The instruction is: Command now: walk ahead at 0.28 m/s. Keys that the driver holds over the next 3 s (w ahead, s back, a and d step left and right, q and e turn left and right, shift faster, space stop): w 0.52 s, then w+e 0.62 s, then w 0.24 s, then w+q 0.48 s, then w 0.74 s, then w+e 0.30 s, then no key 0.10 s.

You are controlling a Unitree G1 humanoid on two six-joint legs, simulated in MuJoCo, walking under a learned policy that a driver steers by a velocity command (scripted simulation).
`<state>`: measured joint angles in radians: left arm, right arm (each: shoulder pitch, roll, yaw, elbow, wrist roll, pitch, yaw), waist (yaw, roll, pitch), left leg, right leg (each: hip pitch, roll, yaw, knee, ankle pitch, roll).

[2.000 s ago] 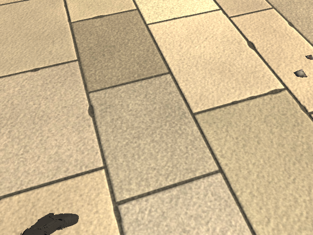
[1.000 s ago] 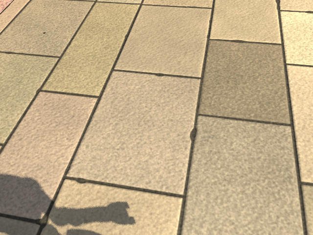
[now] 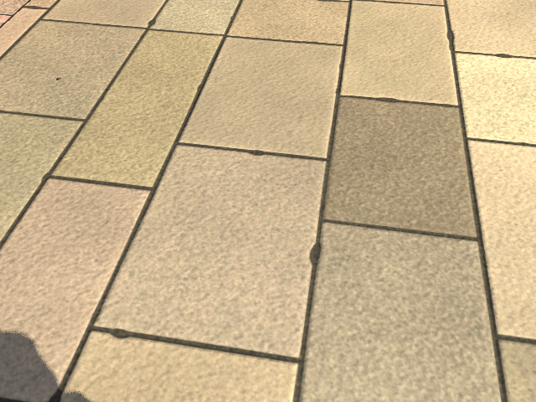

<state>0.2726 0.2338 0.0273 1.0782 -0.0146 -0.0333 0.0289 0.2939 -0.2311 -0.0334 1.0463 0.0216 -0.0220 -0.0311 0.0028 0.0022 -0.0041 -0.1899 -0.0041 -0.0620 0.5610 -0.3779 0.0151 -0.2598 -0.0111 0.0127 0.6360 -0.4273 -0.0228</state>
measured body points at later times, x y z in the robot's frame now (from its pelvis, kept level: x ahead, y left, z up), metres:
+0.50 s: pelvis +0.22 +0.02 -0.02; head +0.25 +0.03 +0.43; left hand +0.10 +0.27 -0.15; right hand +0.46 -0.20 -0.10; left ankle +0.35 +0.12 -0.73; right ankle +0.00 -0.12 -0.72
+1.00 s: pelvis +0.50 +0.01 -0.01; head +0.53 -0.01 +0.44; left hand +0.73 +0.20 -0.11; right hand +0.44 -0.25 -0.15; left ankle +0.35 +0.13 -0.73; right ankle +0.65 -0.13 -0.71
